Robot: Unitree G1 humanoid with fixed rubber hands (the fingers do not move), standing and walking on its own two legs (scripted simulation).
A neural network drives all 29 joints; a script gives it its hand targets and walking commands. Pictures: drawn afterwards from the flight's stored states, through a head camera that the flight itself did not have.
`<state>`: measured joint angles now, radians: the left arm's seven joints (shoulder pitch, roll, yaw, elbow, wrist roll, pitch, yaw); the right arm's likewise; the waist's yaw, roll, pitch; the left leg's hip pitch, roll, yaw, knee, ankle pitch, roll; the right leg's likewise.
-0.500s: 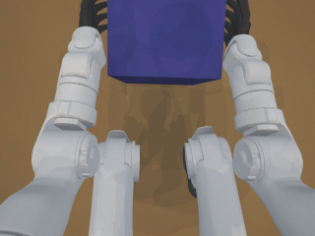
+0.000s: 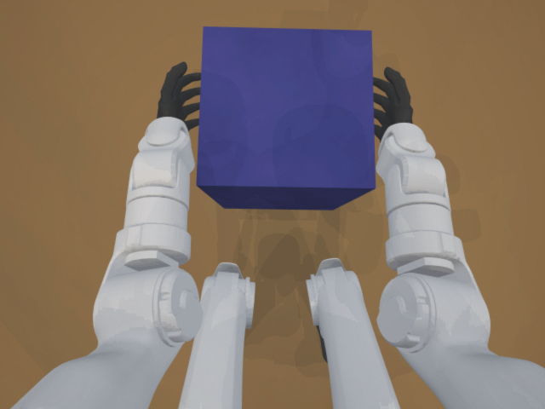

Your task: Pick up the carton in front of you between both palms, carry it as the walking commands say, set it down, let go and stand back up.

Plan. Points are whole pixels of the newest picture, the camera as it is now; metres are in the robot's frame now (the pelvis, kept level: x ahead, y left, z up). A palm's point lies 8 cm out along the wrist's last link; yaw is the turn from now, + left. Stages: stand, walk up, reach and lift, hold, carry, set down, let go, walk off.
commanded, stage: reach and lift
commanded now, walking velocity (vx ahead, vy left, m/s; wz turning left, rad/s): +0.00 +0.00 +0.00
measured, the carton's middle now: (282, 138) +0.50 -0.01 -0.13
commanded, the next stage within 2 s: none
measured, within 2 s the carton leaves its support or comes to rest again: neither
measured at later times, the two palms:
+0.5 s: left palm (115, 100) +0.45 +0.14 +0.10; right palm (466, 100) +0.44 -0.16 +0.11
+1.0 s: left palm out of the picture +0.40 +0.15 +0.25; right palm out of the picture +0.40 -0.15 +0.25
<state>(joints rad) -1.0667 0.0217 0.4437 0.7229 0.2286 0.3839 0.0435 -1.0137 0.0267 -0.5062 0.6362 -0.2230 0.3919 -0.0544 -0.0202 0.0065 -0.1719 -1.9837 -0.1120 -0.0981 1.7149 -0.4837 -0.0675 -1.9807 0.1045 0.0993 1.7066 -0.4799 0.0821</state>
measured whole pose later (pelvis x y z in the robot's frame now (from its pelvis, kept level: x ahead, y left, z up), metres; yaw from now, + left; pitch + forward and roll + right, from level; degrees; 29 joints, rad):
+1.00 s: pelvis +0.10 +0.00 +0.26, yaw +0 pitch +8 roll +0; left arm -0.27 -0.14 0.28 0.47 0.20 0.44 0.04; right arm -0.27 0.15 -0.28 0.45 -0.21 0.45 -0.04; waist -0.01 0.00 -0.14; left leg -0.45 -0.06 -0.15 0.61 -0.29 -0.02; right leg -0.45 0.05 0.14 0.61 -0.29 0.02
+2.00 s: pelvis +0.11 +0.00 +0.28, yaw +0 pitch -4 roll +0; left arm -0.25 -0.15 0.23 0.30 0.28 0.68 0.00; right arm -0.25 0.15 -0.22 0.29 -0.28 0.68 0.01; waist 0.00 0.00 -0.01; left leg -0.08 -0.03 -0.14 0.37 -0.21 -0.01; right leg -0.09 0.03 0.14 0.37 -0.20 0.02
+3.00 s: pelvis +0.26 -0.01 +0.26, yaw +2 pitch +6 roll +0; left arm -0.16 -0.14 0.09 -0.26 0.11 1.18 0.09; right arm -0.12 0.13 -0.12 -0.33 -0.11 1.20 -0.10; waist 0.00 0.02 -0.16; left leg -0.33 0.07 0.10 0.86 -0.51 -0.01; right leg -0.23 -0.02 -0.18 0.52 -0.38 -0.03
